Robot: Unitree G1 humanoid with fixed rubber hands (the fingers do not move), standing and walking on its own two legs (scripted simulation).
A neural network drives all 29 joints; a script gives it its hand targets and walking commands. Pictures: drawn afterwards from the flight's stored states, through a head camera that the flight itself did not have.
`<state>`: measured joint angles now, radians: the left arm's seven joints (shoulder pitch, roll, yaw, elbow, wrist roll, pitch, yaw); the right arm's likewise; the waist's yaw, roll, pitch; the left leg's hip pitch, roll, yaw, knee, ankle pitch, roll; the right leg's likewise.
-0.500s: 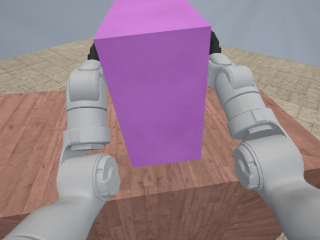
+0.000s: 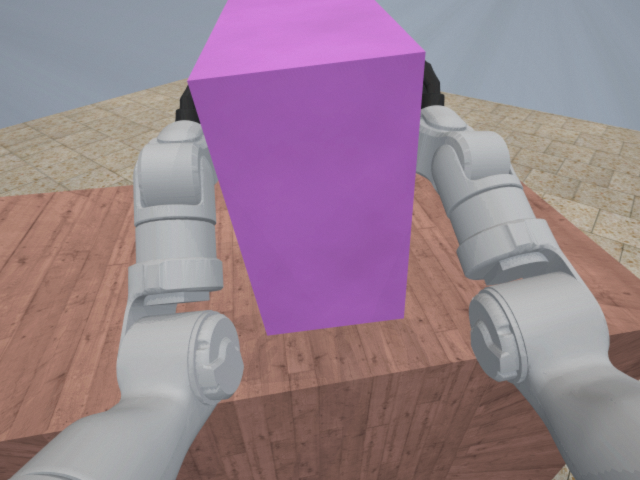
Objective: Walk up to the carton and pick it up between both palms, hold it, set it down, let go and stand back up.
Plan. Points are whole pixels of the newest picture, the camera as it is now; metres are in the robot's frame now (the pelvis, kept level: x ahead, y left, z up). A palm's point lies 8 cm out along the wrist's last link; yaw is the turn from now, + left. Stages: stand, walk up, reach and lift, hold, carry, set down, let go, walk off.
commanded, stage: hold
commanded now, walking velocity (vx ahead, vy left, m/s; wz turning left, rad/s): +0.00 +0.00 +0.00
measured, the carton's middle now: (313, 153) +0.40 +0.00 +0.27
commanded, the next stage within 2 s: none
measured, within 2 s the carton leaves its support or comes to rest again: neither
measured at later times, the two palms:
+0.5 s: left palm (191, 139) +0.38 +0.13 +0.31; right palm (423, 122) +0.38 -0.12 +0.31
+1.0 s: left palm (192, 135) +0.38 +0.13 +0.31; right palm (421, 121) +0.38 -0.12 +0.31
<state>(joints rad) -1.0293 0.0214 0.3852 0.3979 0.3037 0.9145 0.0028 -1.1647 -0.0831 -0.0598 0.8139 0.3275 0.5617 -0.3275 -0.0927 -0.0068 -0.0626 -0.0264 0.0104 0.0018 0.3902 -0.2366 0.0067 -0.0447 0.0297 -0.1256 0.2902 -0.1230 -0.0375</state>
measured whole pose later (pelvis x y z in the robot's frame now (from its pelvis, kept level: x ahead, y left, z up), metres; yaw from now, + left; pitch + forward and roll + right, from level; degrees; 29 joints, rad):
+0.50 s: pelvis +0.00 -0.01 +0.00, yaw +1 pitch -8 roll -1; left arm -1.04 0.04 0.39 0.42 0.29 0.90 0.00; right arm -1.16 -0.08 -0.05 0.82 0.33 0.55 -0.34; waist -0.09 -0.02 -0.06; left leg -0.03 0.02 -0.01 0.40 -0.24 -0.01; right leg -0.04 0.04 -0.14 0.29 -0.12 -0.05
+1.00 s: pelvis +0.00 +0.00 +0.00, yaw +0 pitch -7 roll -1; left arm -1.06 0.04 0.39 0.47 0.30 0.90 0.00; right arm -1.18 -0.08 -0.07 0.85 0.32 0.56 -0.33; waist -0.09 -0.01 -0.07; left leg -0.03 0.01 -0.01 0.39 -0.24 0.00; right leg -0.05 0.04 -0.13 0.29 -0.13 -0.04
